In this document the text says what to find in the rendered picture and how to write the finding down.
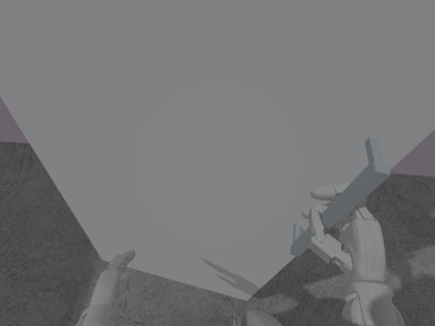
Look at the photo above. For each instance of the robot right forearm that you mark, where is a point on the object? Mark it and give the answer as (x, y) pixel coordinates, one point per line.
(369, 303)

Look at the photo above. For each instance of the robot right thigh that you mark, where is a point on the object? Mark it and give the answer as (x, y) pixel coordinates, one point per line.
(255, 318)

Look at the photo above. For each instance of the robot left forearm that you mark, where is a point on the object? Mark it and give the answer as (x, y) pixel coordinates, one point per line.
(97, 315)

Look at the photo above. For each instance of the handle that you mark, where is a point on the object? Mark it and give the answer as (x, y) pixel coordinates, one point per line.
(369, 179)

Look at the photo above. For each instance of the left robot hand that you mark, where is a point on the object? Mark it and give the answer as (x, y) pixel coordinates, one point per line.
(110, 283)

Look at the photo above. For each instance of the right robot hand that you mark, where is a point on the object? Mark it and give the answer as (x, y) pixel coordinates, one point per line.
(362, 237)

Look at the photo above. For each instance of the fridge door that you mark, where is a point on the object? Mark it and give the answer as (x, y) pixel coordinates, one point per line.
(193, 131)

